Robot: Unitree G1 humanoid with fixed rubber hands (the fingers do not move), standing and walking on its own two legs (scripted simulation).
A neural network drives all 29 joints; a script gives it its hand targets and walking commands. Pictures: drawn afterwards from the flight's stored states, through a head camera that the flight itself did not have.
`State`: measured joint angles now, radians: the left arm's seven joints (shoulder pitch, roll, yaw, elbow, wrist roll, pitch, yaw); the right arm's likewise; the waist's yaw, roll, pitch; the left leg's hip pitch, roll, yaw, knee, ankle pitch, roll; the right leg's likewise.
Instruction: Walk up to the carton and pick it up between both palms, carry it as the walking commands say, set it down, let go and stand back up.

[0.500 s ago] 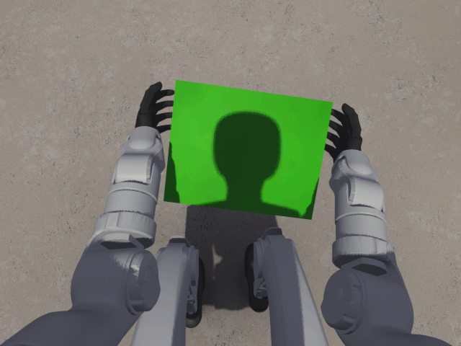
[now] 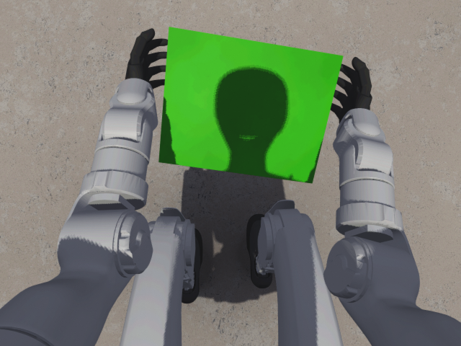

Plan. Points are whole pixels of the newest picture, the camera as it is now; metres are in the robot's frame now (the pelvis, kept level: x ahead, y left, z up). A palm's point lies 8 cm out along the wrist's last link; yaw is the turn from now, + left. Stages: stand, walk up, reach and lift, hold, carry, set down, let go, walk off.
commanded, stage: set down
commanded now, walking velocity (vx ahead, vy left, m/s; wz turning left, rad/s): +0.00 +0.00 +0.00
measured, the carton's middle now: (242, 107) +0.50 -0.05 -0.19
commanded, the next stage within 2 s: none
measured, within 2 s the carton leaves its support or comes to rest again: neither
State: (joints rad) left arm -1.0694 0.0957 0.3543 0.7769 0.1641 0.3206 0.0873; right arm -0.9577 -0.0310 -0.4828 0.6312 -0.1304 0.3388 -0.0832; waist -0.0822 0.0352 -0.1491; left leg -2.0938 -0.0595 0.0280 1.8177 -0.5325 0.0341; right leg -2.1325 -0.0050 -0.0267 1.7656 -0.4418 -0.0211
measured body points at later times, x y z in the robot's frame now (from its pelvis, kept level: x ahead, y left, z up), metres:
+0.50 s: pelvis +0.00 +0.00 -0.06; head +0.32 -0.01 +0.25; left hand +0.55 +0.12 -0.19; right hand +0.49 -0.22 -0.19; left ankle +0.10 +0.10 -0.44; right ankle +0.12 -0.11 -0.44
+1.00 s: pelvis +0.00 +0.00 -0.10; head +0.34 -0.01 +0.19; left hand +0.57 +0.11 -0.25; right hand +0.51 -0.23 -0.24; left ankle +0.10 +0.10 -0.44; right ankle +0.12 -0.11 -0.44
